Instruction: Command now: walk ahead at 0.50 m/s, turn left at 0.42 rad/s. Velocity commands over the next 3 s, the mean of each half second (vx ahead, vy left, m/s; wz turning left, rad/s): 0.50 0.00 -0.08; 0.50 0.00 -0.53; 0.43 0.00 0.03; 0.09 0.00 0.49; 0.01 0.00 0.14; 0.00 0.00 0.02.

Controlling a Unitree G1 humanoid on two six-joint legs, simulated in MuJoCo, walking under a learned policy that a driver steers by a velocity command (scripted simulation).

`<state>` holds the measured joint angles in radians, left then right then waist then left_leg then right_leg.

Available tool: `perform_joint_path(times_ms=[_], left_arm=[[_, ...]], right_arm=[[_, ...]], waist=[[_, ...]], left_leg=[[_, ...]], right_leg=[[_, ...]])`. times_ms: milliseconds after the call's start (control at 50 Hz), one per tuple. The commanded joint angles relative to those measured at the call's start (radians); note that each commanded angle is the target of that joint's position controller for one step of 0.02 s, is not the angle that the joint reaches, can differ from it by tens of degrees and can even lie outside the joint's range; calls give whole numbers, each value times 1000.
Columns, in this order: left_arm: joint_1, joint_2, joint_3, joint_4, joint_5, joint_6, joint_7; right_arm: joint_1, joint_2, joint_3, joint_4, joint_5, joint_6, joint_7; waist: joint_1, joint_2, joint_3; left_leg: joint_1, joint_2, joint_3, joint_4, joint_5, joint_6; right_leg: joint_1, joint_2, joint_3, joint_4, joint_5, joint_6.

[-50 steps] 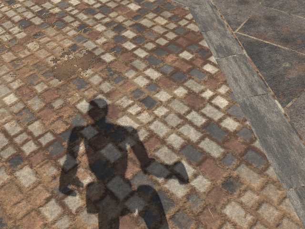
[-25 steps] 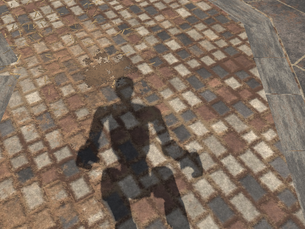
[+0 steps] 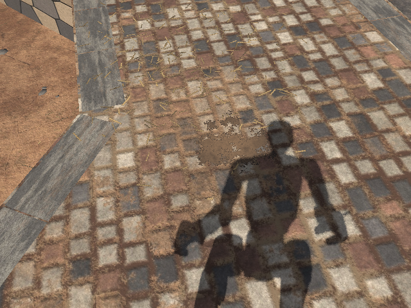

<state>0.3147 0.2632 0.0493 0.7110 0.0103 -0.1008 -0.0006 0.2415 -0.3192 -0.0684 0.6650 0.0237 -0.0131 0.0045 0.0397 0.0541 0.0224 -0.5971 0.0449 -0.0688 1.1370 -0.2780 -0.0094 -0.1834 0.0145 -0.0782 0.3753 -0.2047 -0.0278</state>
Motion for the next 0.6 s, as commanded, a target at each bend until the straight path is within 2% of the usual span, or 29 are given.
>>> perform_joint_path(times_ms=[20,100,140,180,220,240,260,280,300,320,340,360,380,400,420,460,520,600], left_arm=[[-3,148,40,-25,-3,-17,-2],[9,176,44,19,-24,-2,-2],[55,190,45,49,-38,8,-4],[84,210,50,72,-43,19,-5],[83,230,55,86,-47,31,-1],[67,238,56,89,-50,35,2],[64,222,48,91,-48,36,4],[53,168,26,70,-28,31,5],[169,33,-15,37,-18,19,1],[140,119,6,56,-45,7,1],[60,176,27,31,-66,6,1],[16,167,27,21,-59,9,5],[-6,157,30,20,-43,17,8],[15,141,33,26,-39,31,7],[33,118,30,32,-42,45,6],[29,85,26,25,-41,66,5],[-41,76,24,-7,-34,73,1],[-173,53,9,-52,-31,63,-29]], right_arm=[[-51,-8,3,-84,-7,-13,4],[-171,15,21,-100,-12,-37,27],[-243,20,27,-118,-10,-50,37],[-282,0,22,-134,-3,-60,44],[-256,-35,8,-131,-2,-70,47],[-186,-60,-6,-112,-5,-73,43],[-51,-102,-30,-69,-12,-72,33],[121,-163,-53,-36,-26,-67,18],[182,-258,-68,-26,-44,-59,7],[192,-171,-49,-26,-41,-57,7],[135,-121,-31,-16,-29,-59,8],[73,-84,-19,-10,-22,-63,10],[20,-45,-9,-5,-23,-68,14],[-16,-25,-6,-1,-31,-76,16],[-35,-20,-9,7,-35,-85,17],[-54,-34,-18,28,-36,-102,13],[-41,-60,-29,61,-38,-108,2],[-9,-106,-40,87,-31,-96,-11]], waist=[[-6,-129,9],[22,-115,32],[43,-113,50],[41,-128,58],[4,-146,38],[-49,-148,-5],[-118,-135,-94],[-194,-92,-232],[-139,177,-386],[-177,138,-415],[-162,105,-241],[-131,74,-156],[-101,61,-93],[-65,78,-64],[-45,75,-52],[-21,38,-17],[-29,11,22],[-76,-15,55]], left_leg=[[-136,36,-49,-128,69,-8],[-67,34,23,-393,231,2],[-21,20,60,-483,245,7],[10,3,61,-550,214,22],[88,-18,62,-611,172,47],[213,-40,78,-655,183,67],[426,-57,92,-677,214,93],[721,77,-31,-629,233,143],[1054,365,-468,-676,128,286],[996,380,-611,-783,-7,311],[875,341,-453,-810,-12,268],[754,297,-334,-838,32,241],[645,258,-249,-874,87,224],[560,231,-177,-914,132,211],[507,222,-134,-948,163,209],[455,229,-49,-992,255,218],[462,219,60,-1014,315,210],[492,210,175,-1022,325,187]], right_leg=[[106,-272,215,-214,178,-175],[112,-244,118,-224,246,-164],[117,-247,125,-218,260,-165],[157,-272,151,-194,298,-159],[191,-288,171,-139,375,-141],[179,-272,152,-57,498,-121],[124,-223,116,98,578,-92],[-60,-172,86,351,375,-51],[-435,-15,63,724,-280,19],[-526,-19,204,873,-387,24],[-596,-63,199,907,-314,18],[-586,-103,173,878,-229,18],[-555,-127,169,839,-166,23],[-493,-149,179,813,-115,28],[-449,-155,179,803,-86,32],[-449,-160,182,775,-49,45],[-500,-160,189,645,77,55],[-467,-143,121,412,239,34]])
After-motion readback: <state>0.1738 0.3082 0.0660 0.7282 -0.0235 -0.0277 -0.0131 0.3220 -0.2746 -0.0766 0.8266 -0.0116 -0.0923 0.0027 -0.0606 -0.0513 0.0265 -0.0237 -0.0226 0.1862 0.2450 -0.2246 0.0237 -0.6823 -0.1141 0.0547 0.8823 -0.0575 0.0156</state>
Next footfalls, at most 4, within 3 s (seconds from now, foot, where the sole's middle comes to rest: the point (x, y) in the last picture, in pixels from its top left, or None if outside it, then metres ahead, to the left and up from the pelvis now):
0.28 left None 0.31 0.15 -0.78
0.80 right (275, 292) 0.55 -0.14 -0.78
1.32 left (249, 201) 0.90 -0.07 -0.78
1.84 right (304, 183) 0.98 -0.29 -0.78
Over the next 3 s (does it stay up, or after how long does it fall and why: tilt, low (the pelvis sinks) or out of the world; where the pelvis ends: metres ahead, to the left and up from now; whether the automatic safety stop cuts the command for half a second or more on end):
stays up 0.93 -0.14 0.00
